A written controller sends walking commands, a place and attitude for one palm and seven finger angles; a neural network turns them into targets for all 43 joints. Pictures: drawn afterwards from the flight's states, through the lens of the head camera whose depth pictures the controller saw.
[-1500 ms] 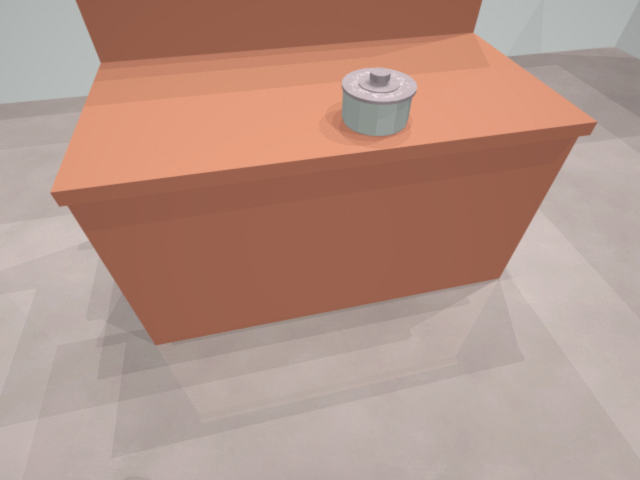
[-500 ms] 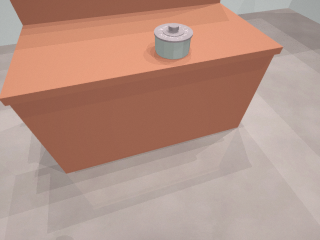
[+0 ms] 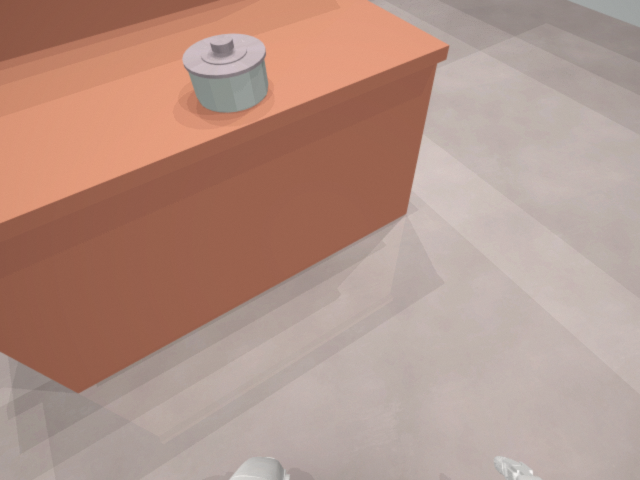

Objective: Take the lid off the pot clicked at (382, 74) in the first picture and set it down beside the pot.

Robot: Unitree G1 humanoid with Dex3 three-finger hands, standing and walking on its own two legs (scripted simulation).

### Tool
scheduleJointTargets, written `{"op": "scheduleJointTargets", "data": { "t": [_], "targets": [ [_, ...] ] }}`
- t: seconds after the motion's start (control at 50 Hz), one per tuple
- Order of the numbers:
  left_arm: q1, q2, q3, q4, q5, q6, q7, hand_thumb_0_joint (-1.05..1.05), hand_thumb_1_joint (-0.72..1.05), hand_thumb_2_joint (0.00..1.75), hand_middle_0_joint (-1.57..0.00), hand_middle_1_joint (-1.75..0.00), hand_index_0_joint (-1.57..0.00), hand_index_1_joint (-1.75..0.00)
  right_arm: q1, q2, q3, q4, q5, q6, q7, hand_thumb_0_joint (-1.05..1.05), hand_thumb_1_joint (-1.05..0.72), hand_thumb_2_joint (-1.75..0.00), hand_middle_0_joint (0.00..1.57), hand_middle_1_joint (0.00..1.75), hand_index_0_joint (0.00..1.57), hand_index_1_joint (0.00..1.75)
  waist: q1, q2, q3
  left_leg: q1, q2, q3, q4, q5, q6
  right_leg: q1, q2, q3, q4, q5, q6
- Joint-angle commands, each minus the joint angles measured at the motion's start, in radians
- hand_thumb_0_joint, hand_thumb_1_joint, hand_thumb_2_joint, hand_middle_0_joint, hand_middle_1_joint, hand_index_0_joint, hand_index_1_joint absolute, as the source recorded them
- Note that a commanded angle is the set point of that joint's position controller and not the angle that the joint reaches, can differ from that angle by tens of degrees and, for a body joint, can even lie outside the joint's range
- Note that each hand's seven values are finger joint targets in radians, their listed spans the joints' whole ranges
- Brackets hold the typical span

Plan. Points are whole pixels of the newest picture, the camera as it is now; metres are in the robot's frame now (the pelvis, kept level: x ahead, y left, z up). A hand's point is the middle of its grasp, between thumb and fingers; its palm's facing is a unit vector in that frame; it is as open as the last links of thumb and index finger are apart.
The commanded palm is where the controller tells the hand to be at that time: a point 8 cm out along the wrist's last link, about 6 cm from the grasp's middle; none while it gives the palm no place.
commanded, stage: walk to a spot facing it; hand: left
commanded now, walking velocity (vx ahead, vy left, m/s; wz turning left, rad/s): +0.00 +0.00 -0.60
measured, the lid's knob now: (221, 43) +0.92 +0.32 +0.06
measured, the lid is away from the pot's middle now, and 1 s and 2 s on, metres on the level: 0.00 0.00 0.00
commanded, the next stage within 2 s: turn to face it in 1.64 s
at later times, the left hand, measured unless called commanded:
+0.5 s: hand (171, 457) +0.16 +0.25 -0.17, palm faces -0.27 -0.94 -0.21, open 7.4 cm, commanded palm none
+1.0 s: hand (355, 350) +0.33 -0.01 -0.16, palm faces -0.54 -0.81 -0.22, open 7.3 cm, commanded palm none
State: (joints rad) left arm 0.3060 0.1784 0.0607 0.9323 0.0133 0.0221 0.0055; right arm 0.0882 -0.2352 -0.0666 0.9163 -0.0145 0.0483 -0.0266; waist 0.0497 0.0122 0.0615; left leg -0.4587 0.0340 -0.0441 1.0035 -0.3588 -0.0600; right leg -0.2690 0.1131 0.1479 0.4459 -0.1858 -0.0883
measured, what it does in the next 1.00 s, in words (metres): walks ahead, turning right: left foot, then right foot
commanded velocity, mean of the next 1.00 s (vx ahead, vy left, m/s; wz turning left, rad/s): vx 0.26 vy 0.00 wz -0.48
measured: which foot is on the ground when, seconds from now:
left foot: up 0.00-0.24, down 0.26-0.76, up 0.78-1.00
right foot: down 0.00-0.24, up 0.26-0.74, down 0.76-1.00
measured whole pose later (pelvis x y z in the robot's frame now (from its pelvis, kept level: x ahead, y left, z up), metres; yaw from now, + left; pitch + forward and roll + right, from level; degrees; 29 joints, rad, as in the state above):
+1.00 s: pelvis +0.14 -0.10 -0.01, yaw -34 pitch -1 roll +0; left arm 0.18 0.18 0.05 0.93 0.01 -0.04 0.00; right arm 0.32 -0.19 -0.06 0.98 -0.03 -0.02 0.00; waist -0.06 0.02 0.05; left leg -0.56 0.16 0.06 1.14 -0.27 -0.04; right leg -0.25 0.05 -0.08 0.48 -0.22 -0.09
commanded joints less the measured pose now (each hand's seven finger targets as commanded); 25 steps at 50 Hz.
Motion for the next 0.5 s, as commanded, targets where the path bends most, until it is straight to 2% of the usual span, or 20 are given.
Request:
{"op": "scheduleJointTargets", "data": {
  "t": [0.0, 0.08, 0.12, 0.16, 0.18, 0.2, 0.22, 0.24, 0.26, 0.28, 0.3, 0.32, 0.34, 0.38, 0.48],
  "targets": [
    [0.077, 0.217, 0.057, -0.063, 0.007, -0.015, 0.015, 0.00, 0.90, 0.90, -0.20, -0.30, -0.20, -0.30, -0.047, -0.070, -0.007, -0.112, 0.005, -0.029, -0.006, 0.00, -0.90, -0.90, 0.20, 0.30, 0.20, 0.30, 0.011, -0.140, -0.113, -0.079, -0.011, -0.015, -0.077, -0.026, -0.003, 0.196, -0.275, 0.348, -0.098, 0.351, -0.096],
    [0.052, 0.233, 0.062, -0.082, 0.010, -0.009, 0.015, 0.00, 0.90, 0.90, -0.20, -0.30, -0.20, -0.30, -0.045, -0.069, -0.007, -0.130, 0.012, -0.035, -0.007, 0.00, -0.90, -0.90, 0.20, 0.30, 0.20, 0.30, 0.012, -0.138, -0.128, 0.009, -0.039, -0.018, -0.195, -0.050, 0.009, 0.163, -0.259, 0.392, -0.087, 0.374, -0.099],
    [0.021, 0.241, 0.064, -0.098, 0.012, -0.006, 0.015, 0.00, 0.90, 0.90, -0.20, -0.30, -0.20, -0.30, -0.028, -0.067, -0.006, -0.141, 0.017, -0.041, -0.009, 0.00, -0.90, -0.90, 0.20, 0.30, 0.20, 0.30, 0.002, -0.155, -0.136, 0.073, -0.053, -0.028, -0.294, -0.054, 0.020, 0.134, -0.249, 0.412, -0.073, 0.414, -0.092],
    [-0.023, 0.246, 0.064, -0.109, 0.008, -0.003, 0.015, 0.00, 0.90, 0.90, -0.20, -0.30, -0.20, -0.30, 0.048, -0.072, -0.008, -0.132, 0.021, -0.048, -0.014, 0.00, -0.90, -0.90, 0.20, 0.30, 0.20, 0.30, -0.034, -0.155, -0.161, 0.193, -0.066, -0.030, -0.461, 0.025, 0.030, 0.089, -0.216, 0.404, -0.038, 0.398, -0.052],
    [-0.043, 0.241, 0.063, -0.116, 0.004, 0.000, 0.015, 0.00, 0.90, 0.90, -0.20, -0.30, -0.20, -0.30, 0.101, -0.081, -0.009, -0.118, 0.022, -0.054, -0.017, 0.00, -0.90, -0.90, 0.20, 0.30, 0.20, 0.30, -0.057, -0.147, -0.174, 0.331, -0.052, -0.027, -0.578, 0.116, 0.034, -0.001, -0.180, 0.371, -0.001, 0.313, -0.015],
    [-0.043, 0.206, 0.056, -0.126, 0.001, 0.001, 0.009, 0.00, 0.90, 0.90, -0.20, -0.30, -0.20, -0.30, 0.155, -0.121, -0.013, -0.107, 0.016, -0.063, -0.021, 0.00, -0.90, -0.90, 0.20, 0.30, 0.20, 0.30, -0.078, -0.054, -0.202, 0.504, 0.042, -0.106, -0.664, 0.111, 0.063, -0.144, -0.092, 0.287, 0.068, 0.047, 0.030],
    [-0.022, 0.154, 0.045, -0.142, -0.006, -0.001, -0.008, 0.00, 0.90, 0.90, -0.20, -0.30, -0.20, -0.30, 0.157, -0.217, -0.030, -0.121, 0.000, -0.067, -0.020, 0.00, -0.90, -0.90, 0.20, 0.30, 0.20, 0.30, -0.077, 0.209, -0.178, 0.611, 0.293, -0.389, -0.788, -0.043, 0.136, -0.378, 0.044, 0.107, 0.263, -0.334, 0.081],
    [-0.067, 0.177, 0.052, -0.156, 0.012, -0.007, -0.015, 0.00, 0.90, 0.90, -0.20, -0.30, -0.20, -0.30, 0.163, -0.245, -0.033, -0.133, -0.002, -0.062, -0.014, 0.00, -0.90, -0.90, 0.20, 0.30, 0.20, 0.30, -0.085, 0.208, -0.089, 0.484, 0.427, -0.494, -0.820, -0.121, 0.215, -0.443, -0.017, -0.031, 0.471, -0.394, 0.115],
    [-0.079, 0.195, 0.060, -0.166, 0.023, -0.009, -0.027, 0.00, 0.90, 0.90, -0.20, -0.30, -0.20, -0.30, 0.129, -0.215, -0.022, -0.147, -0.010, -0.062, -0.011, 0.00, -0.90, -0.90, 0.20, 0.30, 0.20, 0.30, -0.064, 0.142, -0.023, 0.365, 0.410, -0.463, -0.845, -0.180, 0.249, -0.443, -0.070, -0.042, 0.590, -0.330, 0.126],
    [-0.060, 0.200, 0.062, -0.145, 0.029, -0.007, -0.034, 0.00, 0.90, 0.90, -0.20, -0.30, -0.20, -0.30, 0.107, -0.176, -0.006, -0.143, -0.014, -0.070, -0.009, 0.00, -0.90, -0.90, 0.20, 0.30, 0.20, 0.30, -0.042, 0.155, -0.024, 0.344, 0.353, -0.427, -0.843, -0.183, 0.236, -0.449, -0.081, -0.041, 0.642, -0.273, 0.128],
    [-0.056, 0.202, 0.062, -0.120, 0.030, -0.004, -0.044, 0.00, 0.90, 0.90, -0.20, -0.30, -0.20, -0.30, 0.097, -0.143, 0.002, -0.136, -0.013, -0.076, -0.007, 0.00, -0.90, -0.90, 0.20, 0.30, 0.20, 0.30, -0.031, 0.137, -0.003, 0.326, 0.287, -0.292, -0.828, -0.145, 0.203, -0.449, -0.103, -0.059, 0.685, -0.198, 0.124],
    [-0.059, 0.181, 0.054, -0.118, 0.027, -0.002, -0.055, 0.00, 0.90, 0.90, -0.20, -0.30, -0.20, -0.30, 0.108, -0.128, 0.007, -0.131, -0.010, -0.084, -0.006, 0.00, -0.90, -0.90, 0.20, 0.30, 0.20, 0.30, -0.030, 0.128, 0.005, 0.308, 0.242, -0.197, -0.829, -0.093, 0.185, -0.445, -0.114, -0.082, 0.721, -0.133, 0.124],
    [-0.062, 0.165, 0.046, -0.121, 0.025, -0.001, -0.062, 0.00, 0.90, 0.90, -0.20, -0.30, -0.20, -0.30, 0.127, -0.125, 0.008, -0.120, -0.008, -0.092, -0.005, 0.00, -0.90, -0.90, 0.20, 0.30, 0.20, 0.30, -0.028, 0.134, 0.007, 0.303, 0.214, -0.136, -0.824, -0.054, 0.176, -0.447, -0.118, -0.102, 0.754, -0.096, 0.124],
    [-0.078, 0.148, 0.039, -0.122, 0.025, 0.000, -0.069, 0.00, 0.90, 0.90, -0.20, -0.30, -0.20, -0.30, 0.197, -0.107, 0.017, -0.099, -0.002, -0.106, -0.006, 0.00, -0.90, -0.90, 0.20, 0.30, 0.20, 0.30, -0.041, 0.135, 0.014, 0.328, 0.203, -0.076, -0.822, 0.003, 0.170, -0.490, -0.134, -0.119, 0.794, -0.044, 0.127],
    [-0.173, 0.129, 0.024, -0.150, 0.023, 0.001, -0.079, 0.00, 0.90, 0.90, -0.20, -0.30, -0.20, -0.30, 0.341, -0.111, 0.017, -0.044, 0.001, -0.130, -0.006, 0.00, -0.90, -0.90, 0.20, 0.30, 0.20, 0.30, -0.077, 0.119, 0.046, 0.446, 0.263, -0.048, -0.836, 0.113, 0.219, -0.607, -0.199, -0.144, 0.701, -0.004, 0.138]
  ]
}}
